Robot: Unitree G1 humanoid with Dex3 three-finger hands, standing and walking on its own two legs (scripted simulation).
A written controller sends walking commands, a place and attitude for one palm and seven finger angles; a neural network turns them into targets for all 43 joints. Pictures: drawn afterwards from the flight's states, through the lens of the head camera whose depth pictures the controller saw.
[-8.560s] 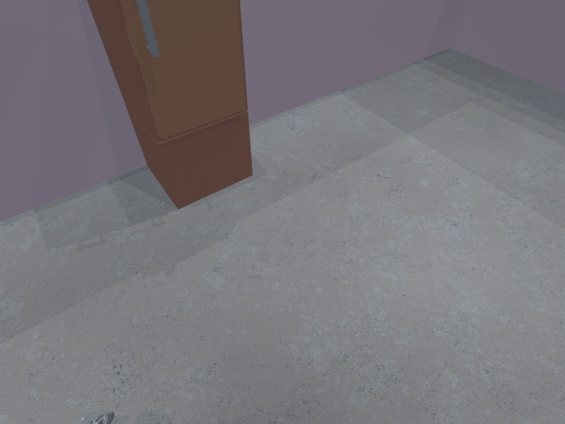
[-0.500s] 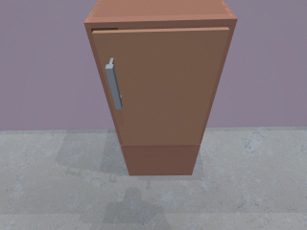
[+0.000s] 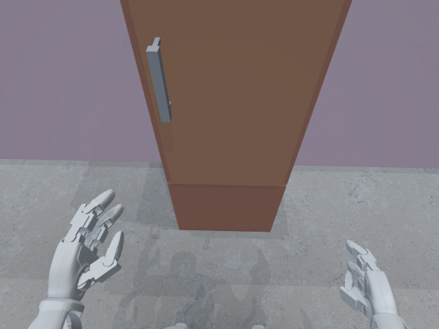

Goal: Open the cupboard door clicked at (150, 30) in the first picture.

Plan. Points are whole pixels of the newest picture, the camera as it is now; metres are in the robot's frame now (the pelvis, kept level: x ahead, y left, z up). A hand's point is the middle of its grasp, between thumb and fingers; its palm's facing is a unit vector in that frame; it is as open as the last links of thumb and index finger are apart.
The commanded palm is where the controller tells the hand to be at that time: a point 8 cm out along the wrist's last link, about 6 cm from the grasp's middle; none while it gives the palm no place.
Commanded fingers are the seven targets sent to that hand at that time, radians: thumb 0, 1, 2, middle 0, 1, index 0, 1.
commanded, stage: raise the hand with hooked fingers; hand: left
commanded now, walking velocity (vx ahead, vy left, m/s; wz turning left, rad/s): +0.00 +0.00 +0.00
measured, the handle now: (162, 82) +0.58 +0.16 +0.13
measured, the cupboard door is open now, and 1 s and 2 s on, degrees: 0 0 0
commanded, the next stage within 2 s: move the hooked fingers beside the handle in 1.78 s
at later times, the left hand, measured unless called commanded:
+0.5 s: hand (77, 247) +0.23 +0.24 +0.07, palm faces +0.04 -1.00 -0.05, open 11.0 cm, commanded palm +0.20 +0.29 +0.07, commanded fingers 0.00 -0.08 0.48 -0.27 -0.93 -0.27 -0.93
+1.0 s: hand (37, 207) +0.27 +0.29 +0.12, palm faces +0.07 -1.00 -0.04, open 13.7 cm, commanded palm +0.24 +0.34 +0.13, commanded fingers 0.00 -0.50 0.30 -0.30 -1.20 -0.30 -1.20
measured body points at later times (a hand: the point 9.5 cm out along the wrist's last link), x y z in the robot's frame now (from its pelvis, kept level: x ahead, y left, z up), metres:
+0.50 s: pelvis +0.00 +0.02 +0.01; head +0.04 +0.02 +0.46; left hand +0.22 +0.29 +0.07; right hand +0.15 -0.20 -0.08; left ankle +0.01 +0.12 -0.68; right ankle +0.01 -0.07 -0.68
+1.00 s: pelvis +0.01 +0.04 +0.03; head +0.03 +0.04 +0.48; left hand +0.26 +0.35 +0.13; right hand +0.20 -0.19 -0.04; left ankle +0.01 +0.12 -0.68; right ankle +0.01 -0.07 -0.68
